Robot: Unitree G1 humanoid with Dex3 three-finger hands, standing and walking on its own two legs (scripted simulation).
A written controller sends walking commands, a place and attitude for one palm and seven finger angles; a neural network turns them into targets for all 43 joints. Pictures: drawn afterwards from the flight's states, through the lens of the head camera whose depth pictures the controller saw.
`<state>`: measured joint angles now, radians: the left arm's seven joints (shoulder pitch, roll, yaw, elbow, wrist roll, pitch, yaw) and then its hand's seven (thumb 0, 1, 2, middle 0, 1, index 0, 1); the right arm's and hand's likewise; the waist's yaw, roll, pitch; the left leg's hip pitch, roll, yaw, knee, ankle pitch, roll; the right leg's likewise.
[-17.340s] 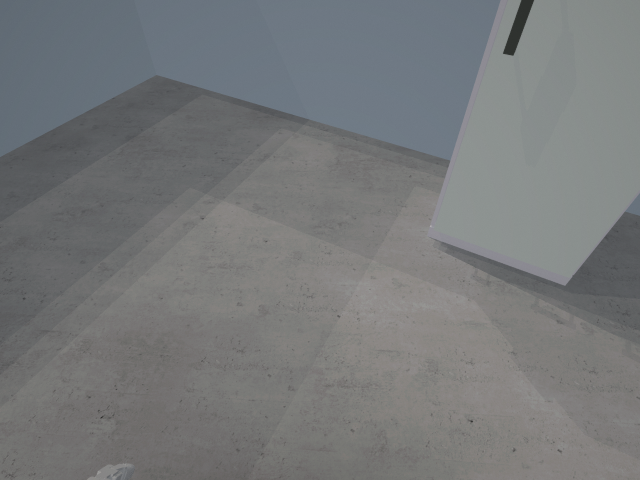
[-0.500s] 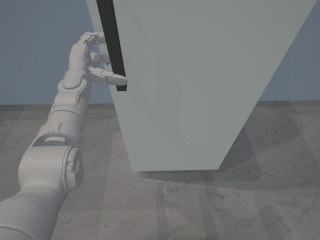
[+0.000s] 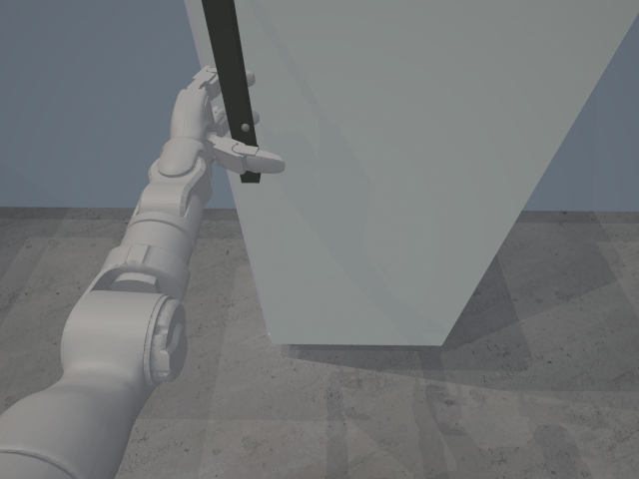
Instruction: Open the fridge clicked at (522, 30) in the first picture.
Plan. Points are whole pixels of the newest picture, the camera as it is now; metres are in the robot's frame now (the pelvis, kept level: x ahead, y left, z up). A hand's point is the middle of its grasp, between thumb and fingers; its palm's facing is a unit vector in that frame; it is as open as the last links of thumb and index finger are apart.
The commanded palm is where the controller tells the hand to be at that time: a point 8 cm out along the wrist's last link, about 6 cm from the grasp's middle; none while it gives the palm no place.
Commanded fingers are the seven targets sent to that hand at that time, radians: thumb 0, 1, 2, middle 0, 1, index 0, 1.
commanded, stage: slide the fingers in behind the handle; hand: left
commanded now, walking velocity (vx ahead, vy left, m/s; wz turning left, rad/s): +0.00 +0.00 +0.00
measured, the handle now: (238, 83) +0.55 +0.08 +0.21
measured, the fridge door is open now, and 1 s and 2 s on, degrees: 0 0 0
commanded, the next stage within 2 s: grip the handle and tug to test in 0.86 s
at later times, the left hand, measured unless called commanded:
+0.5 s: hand (254, 128) +0.49 +0.06 +0.19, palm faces -0.01 -1.00 -0.04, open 14.2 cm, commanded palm +0.47 +0.10 +0.19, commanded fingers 0.00 -0.50 0.30 -0.30 -1.20 -0.30 -1.20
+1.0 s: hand (255, 126) +0.50 +0.06 +0.19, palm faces -0.04 -1.00 -0.02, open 14.0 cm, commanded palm +0.47 +0.11 +0.19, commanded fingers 0.00 -0.36 0.36 -0.31 -1.22 -0.31 -1.22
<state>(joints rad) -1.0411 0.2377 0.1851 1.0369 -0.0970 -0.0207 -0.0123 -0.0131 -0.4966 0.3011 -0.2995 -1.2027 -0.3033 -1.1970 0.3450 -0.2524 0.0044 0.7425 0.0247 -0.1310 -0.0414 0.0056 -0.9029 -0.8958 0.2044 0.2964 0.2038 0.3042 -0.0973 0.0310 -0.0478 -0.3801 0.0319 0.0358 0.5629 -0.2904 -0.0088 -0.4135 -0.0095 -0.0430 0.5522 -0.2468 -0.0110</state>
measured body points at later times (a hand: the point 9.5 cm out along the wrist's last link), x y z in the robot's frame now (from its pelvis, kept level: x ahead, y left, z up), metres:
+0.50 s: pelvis -0.01 -0.01 +0.00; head +0.03 -0.02 +0.45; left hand +0.48 +0.12 +0.19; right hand +0.03 -0.27 -0.13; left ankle -0.01 +0.12 -0.73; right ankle +0.02 -0.11 -0.73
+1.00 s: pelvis +0.00 +0.00 +0.00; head +0.04 -0.01 +0.45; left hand +0.49 +0.12 +0.19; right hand +0.04 -0.26 -0.13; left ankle -0.01 +0.12 -0.73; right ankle +0.02 -0.11 -0.73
